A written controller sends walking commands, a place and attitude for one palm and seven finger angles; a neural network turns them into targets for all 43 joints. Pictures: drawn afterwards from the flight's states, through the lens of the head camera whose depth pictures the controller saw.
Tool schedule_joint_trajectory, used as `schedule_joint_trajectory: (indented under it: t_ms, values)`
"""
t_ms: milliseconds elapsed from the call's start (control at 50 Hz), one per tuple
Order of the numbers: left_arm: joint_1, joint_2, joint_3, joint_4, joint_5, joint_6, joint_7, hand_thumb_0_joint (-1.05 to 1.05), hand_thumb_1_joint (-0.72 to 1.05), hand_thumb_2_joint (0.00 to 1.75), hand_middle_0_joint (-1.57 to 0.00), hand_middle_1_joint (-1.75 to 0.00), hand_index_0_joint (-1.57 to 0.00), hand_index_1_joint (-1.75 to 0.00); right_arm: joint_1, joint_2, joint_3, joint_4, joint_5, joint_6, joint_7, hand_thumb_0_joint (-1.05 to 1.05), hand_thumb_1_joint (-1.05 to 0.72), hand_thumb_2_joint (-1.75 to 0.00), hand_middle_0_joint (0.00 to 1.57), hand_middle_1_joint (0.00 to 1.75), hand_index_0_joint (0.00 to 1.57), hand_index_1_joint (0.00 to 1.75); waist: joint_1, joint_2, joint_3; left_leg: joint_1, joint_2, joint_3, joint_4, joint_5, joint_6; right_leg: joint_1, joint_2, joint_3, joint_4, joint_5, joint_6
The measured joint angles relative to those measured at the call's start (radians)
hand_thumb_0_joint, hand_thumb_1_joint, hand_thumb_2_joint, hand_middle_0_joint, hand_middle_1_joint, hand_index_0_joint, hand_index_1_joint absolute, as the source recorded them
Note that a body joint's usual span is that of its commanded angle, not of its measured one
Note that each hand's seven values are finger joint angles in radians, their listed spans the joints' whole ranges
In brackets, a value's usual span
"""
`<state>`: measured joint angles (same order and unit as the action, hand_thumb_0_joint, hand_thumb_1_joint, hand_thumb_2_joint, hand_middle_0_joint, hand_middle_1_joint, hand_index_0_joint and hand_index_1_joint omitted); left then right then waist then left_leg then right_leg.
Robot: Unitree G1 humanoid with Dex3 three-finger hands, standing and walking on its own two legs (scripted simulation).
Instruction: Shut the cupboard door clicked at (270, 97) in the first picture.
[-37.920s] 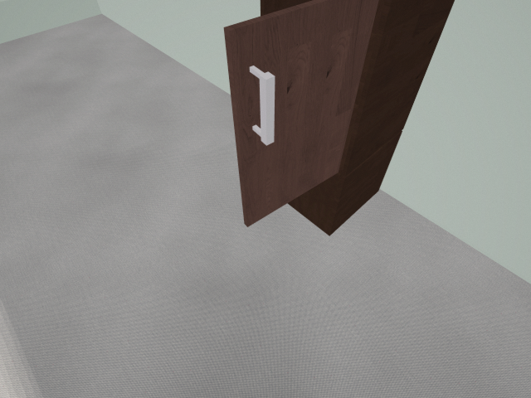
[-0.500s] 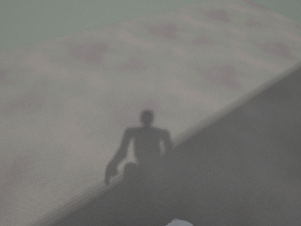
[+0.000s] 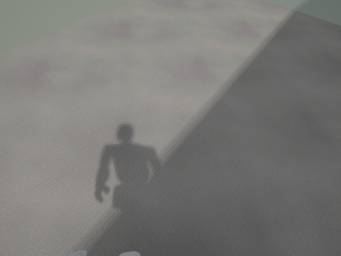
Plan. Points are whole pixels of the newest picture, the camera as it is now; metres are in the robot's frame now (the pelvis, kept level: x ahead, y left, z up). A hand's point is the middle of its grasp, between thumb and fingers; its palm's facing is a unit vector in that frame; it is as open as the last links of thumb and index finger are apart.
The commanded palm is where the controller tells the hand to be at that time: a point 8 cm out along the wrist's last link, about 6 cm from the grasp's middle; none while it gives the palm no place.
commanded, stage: turn to face it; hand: left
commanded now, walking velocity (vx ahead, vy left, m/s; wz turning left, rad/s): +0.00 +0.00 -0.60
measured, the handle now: out of the picture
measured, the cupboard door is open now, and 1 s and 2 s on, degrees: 51 51 51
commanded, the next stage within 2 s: take the last steps up to it in 1.98 s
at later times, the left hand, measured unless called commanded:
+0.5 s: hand (119, 237) +0.18 +0.14 -0.14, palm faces -0.31 -0.91 -0.26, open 7.4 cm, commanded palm none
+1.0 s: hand (133, 213) +0.24 +0.11 -0.16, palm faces -0.53 -0.83 -0.19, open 7.4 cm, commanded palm none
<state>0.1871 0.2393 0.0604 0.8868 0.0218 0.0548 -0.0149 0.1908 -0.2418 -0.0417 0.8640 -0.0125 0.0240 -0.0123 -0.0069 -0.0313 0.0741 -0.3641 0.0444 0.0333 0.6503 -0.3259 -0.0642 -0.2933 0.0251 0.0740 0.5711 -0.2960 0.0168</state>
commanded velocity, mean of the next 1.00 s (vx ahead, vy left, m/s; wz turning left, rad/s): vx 0.00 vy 0.00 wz -0.60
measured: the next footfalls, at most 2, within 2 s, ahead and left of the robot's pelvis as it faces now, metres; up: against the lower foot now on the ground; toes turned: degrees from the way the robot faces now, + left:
left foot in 0.02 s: +0.07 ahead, +0.12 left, +0.00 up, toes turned +2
right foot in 0.38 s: +0.00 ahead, -0.13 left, +0.00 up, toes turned -19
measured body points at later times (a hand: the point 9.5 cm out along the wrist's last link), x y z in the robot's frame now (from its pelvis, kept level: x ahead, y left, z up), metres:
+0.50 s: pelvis +0.01 -0.02 +0.00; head +0.05 -0.05 +0.45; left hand +0.20 +0.19 -0.12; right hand -0.04 -0.29 -0.15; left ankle +0.03 +0.11 -0.67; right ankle -0.03 -0.12 -0.73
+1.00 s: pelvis +0.05 -0.01 +0.01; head +0.10 -0.01 +0.46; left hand +0.27 +0.16 -0.14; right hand -0.04 -0.25 -0.12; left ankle +0.10 +0.09 -0.73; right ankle -0.06 -0.11 -0.66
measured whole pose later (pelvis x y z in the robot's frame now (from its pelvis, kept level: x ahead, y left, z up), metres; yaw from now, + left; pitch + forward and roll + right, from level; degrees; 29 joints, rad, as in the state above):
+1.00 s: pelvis +0.05 -0.01 +0.01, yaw -35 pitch +1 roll -3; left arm 0.15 0.26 0.09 0.89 0.02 0.09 -0.04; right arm 0.23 -0.20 -0.01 0.88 -0.04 0.01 -0.02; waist 0.00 -0.01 0.09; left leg -0.24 0.13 0.16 0.51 -0.28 0.00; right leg -0.43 -0.02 -0.05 0.97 -0.47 0.06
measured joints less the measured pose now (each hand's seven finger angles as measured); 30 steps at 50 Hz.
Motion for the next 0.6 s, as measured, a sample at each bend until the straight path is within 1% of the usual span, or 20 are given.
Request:
schedule_joint_trajectory:
  t_ms: [20,40,60,100,120,160,200,240,320,360,380,400,420,440,460,500,540,600]
  values:
    - [0.002,0.001,0.002,-0.001,-0.005,0.006,-0.002,0.0,0.91,0.9,-0.2,-0.3,-0.2,-0.3,0.008,0.0,0.003,-0.004,-0.004,-0.011,-0.001,0.01,-0.91,-0.9,0.2,0.3,0.2,0.3,-0.002,0.0,-0.007,0.012,0.003,0.0,-0.044,0.036,0.026,-0.02,0.007,0.007,0.036,-0.021,-0.002]
    - [-0.002,0.007,0.005,0.001,-0.009,0.012,-0.003,0.0,0.91,0.9,-0.2,-0.3,-0.2,-0.3,0.011,0.008,0.008,-0.004,-0.01,-0.016,-0.004,0.01,-0.91,-0.9,0.2,0.3,0.2,0.3,-0.001,-0.012,-0.004,0.007,0.003,0.015,-0.027,0.039,0.05,-0.047,0.006,0.009,0.109,-0.1,-0.002]
    - [-0.006,0.013,0.008,0.005,-0.008,0.017,-0.004,0.0,0.91,0.9,-0.2,-0.3,-0.2,-0.3,0.015,0.016,0.015,-0.002,-0.016,-0.02,-0.006,0.01,-0.91,-0.9,0.2,0.3,0.2,0.3,0.001,-0.019,0.001,0.01,0.009,0.031,-0.016,0.032,0.066,-0.08,0.009,0.002,0.208,-0.169,0.0]
    - [-0.016,0.021,0.015,0.01,-0.005,0.023,-0.011,0.01,0.91,0.9,-0.2,-0.3,-0.2,-0.3,0.029,0.029,0.026,-0.001,-0.022,-0.023,-0.008,0.01,-0.91,-0.9,0.2,0.3,0.2,0.3,0.001,-0.02,0.008,0.032,0.026,0.052,-0.03,0.026,0.077,-0.135,0.008,-0.035,0.394,-0.221,0.01]
    - [-0.022,0.023,0.018,0.01,-0.005,0.025,-0.016,0.01,0.91,0.9,-0.2,-0.29,-0.2,-0.3,0.037,0.034,0.029,0.0,-0.025,-0.022,-0.01,0.01,-0.91,-0.9,0.2,0.3,0.2,0.3,0.001,-0.017,0.011,0.047,0.035,0.061,-0.049,0.031,0.077,-0.152,0.002,-0.057,0.452,-0.221,0.017]
    - [-0.033,0.025,0.022,0.005,-0.007,0.028,-0.023,0.01,0.91,0.9,-0.2,-0.29,-0.2,-0.3,0.05,0.041,0.033,0.007,-0.027,-0.02,-0.012,0.01,-0.91,-0.9,0.2,0.3,0.2,0.3,0.002,-0.008,0.017,0.075,0.053,0.08,-0.091,0.048,0.073,-0.164,-0.013,-0.092,0.492,-0.208,0.027]
    - [-0.042,0.022,0.023,-0.002,-0.007,0.03,-0.027,0.01,0.91,0.9,-0.2,-0.29,-0.2,-0.3,0.06,0.043,0.033,0.015,-0.026,-0.018,-0.012,0.01,-0.91,-0.9,0.2,0.3,0.2,0.3,0.001,0.007,0.021,0.096,0.071,0.099,-0.12,0.06,0.07,-0.153,-0.027,-0.117,0.455,-0.196,0.033]
    - [-0.051,0.019,0.022,-0.008,-0.007,0.029,-0.03,0.01,0.91,0.9,-0.2,-0.29,-0.2,-0.3,0.068,0.041,0.029,0.023,-0.026,-0.017,-0.011,0.01,-0.91,-0.9,0.2,0.3,0.2,0.3,-0.003,0.02,0.021,0.108,0.087,0.122,-0.132,0.062,0.064,-0.129,-0.036,-0.13,0.385,-0.185,0.032]
    - [-0.069,0.01,0.017,-0.013,-0.007,0.024,-0.031,0.01,0.91,0.9,-0.2,-0.29,-0.19,-0.3,0.079,0.027,0.014,0.037,-0.025,-0.011,-0.005,0.01,-0.91,-0.9,0.21,0.3,0.2,0.3,-0.019,0.048,0.021,0.113,0.119,0.167,-0.105,0.039,0.046,-0.058,-0.04,-0.15,0.219,-0.157,0.019]
    - [-0.073,0.007,0.013,-0.019,-0.006,0.015,-0.03,0.01,0.91,0.9,-0.2,-0.29,-0.19,-0.3,0.088,0.016,0.006,0.043,-0.021,-0.005,-0.001,0.01,-0.91,-0.9,0.21,0.3,0.2,0.3,-0.023,0.059,0.016,0.102,0.135,0.187,-0.06,0.013,0.031,0.002,-0.036,-0.161,0.083,-0.067,0.006]
    - [-0.068,0.012,0.01,-0.026,-0.005,0.006,-0.03,0.01,0.91,0.9,-0.2,-0.29,-0.2,-0.3,0.098,0.013,0.002,0.043,-0.017,-0.001,0.002,0.01,-0.91,-0.9,0.21,0.3,0.2,0.3,-0.023,0.052,0.006,0.087,0.136,0.199,-0.021,-0.009,0.022,0.038,-0.043,-0.157,0.002,-0.014,-0.015]
    - [-0.07,0.006,0.01,-0.024,-0.002,-0.006,-0.024,0.0,0.91,0.9,-0.2,-0.29,-0.2,-0.3,0.094,0.003,-0.005,0.049,-0.013,0.007,0.004,0.01,-0.91,-0.9,0.21,0.3,0.2,0.3,-0.021,0.063,0.006,0.06,0.139,0.183,0.048,-0.076,0.013,0.033,-0.036,-0.153,0.004,-0.022,-0.038]
    - [-0.072,-0.004,0.005,-0.02,-0.003,-0.014,-0.017,0.0,0.91,0.9,-0.2,-0.29,-0.2,-0.3,0.083,-0.009,-0.01,0.056,-0.012,0.021,0.003,0.01,-0.91,-0.9,0.21,0.3,0.2,0.3,-0.024,0.08,0.012,0.023,0.127,0.134,0.139,-0.14,0.009,0.024,-0.027,-0.15,0.026,-0.036,-0.046]
    - [-0.068,-0.012,0.0,-0.019,-0.004,-0.019,-0.011,0.0,0.91,0.9,-0.2,-0.29,-0.2,-0.3,0.072,-0.017,-0.013,0.062,-0.01,0.033,0.0,0.01,-0.91,-0.9,0.2,0.3,0.2,0.3,-0.025,0.089,0.015,-0.015,0.106,0.089,0.233,-0.176,0.006,0.02,-0.021,-0.142,0.033,-0.043,-0.048]
    - [-0.061,-0.017,-0.003,-0.018,-0.005,-0.022,-0.006,0.0,0.91,0.9,-0.2,-0.29,-0.2,-0.3,0.06,-0.02,-0.015,0.067,-0.009,0.041,-0.002,0.01,-0.91,-0.9,0.2,0.3,0.2,0.3,-0.024,0.09,0.016,-0.05,0.084,0.057,0.317,-0.181,0.003,0.022,-0.017,-0.131,0.025,-0.04,-0.047]
    - [-0.046,-0.023,-0.005,-0.013,-0.006,-0.02,0.003,0.0,0.91,0.9,-0.2,-0.29,-0.2,-0.3,0.041,-0.02,-0.017,0.067,-0.008,0.043,-0.001,0.01,-0.91,-0.9,0.2,0.3,0.2,0.3,-0.022,0.08,0.016,-0.101,0.056,0.025,0.414,-0.14,-0.005,0.037,-0.011,-0.106,-0.013,-0.016,-0.043]
    - [-0.031,-0.024,-0.006,-0.005,-0.005,-0.017,0.006,0.0,0.91,0.9,-0.2,-0.29,-0.2,-0.3,0.029,-0.014,-0.015,0.056,-0.008,0.037,0.002,0.01,-0.91,-0.9,0.2,0.3,0.2,0.3,-0.021,0.064,0.012,-0.125,0.043,0.015,0.422,-0.102,-0.013,0.048,-0.006,-0.083,-0.047,0.004,-0.045]
    - [-0.013,-0.024,-0.009,0.006,-0.002,-0.016,0.003,0.0,0.91,0.9,-0.2,-0.3,-0.2,-0.3,0.014,-0.005,-0.014,0.038,-0.007,0.03,0.004,0.01,-0.91,-0.9,0.2,0.3,0.2,0.3,-0.016,0.044,0.004,-0.127,0.029,0.002,0.358,-0.08,-0.018,0.056,0.001,-0.055,-0.074,0.017,-0.045]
